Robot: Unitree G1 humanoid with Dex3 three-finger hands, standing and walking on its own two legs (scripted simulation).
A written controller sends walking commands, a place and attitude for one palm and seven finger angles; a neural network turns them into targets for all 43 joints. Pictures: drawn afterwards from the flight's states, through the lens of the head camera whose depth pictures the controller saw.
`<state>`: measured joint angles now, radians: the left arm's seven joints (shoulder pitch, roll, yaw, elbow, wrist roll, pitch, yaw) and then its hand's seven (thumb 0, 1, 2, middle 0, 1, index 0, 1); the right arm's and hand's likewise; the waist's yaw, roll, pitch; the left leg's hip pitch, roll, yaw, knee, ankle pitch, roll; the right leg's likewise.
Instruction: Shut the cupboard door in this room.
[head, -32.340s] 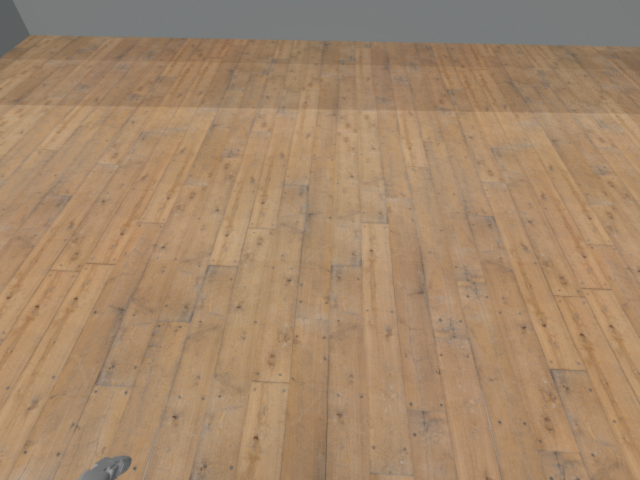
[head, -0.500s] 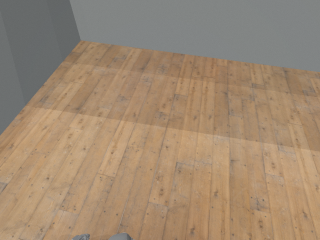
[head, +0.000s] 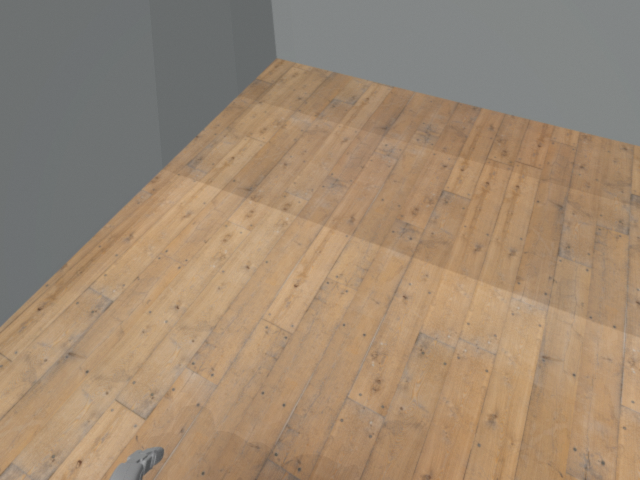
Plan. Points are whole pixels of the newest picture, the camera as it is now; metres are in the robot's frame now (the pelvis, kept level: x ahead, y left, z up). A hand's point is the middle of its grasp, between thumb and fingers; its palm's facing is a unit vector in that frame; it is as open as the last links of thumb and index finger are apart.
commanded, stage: walk to a spot facing it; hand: left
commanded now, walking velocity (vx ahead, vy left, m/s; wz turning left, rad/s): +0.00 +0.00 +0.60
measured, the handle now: out of the picture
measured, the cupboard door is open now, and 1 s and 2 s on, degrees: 89 89 89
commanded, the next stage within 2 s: none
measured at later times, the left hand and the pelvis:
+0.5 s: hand out of the picture -0.06 +0.22 -0.19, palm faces +0.36 -0.90 -0.24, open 7.4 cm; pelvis -0.02 +0.01 -0.01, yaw +20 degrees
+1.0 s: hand out of the picture +0.00 +0.25 -0.14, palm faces +0.55 -0.79 -0.28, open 7.3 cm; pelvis -0.01 -0.01 -0.01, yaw +36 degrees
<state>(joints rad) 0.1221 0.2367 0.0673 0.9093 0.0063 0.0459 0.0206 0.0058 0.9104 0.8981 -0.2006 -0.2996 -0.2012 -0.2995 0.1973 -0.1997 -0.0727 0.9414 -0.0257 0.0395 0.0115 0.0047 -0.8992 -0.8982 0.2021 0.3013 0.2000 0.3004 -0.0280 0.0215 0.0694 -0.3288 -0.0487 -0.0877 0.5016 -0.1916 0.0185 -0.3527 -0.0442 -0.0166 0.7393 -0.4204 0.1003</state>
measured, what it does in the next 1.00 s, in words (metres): steps on the spot, turning left: right foot, then left foot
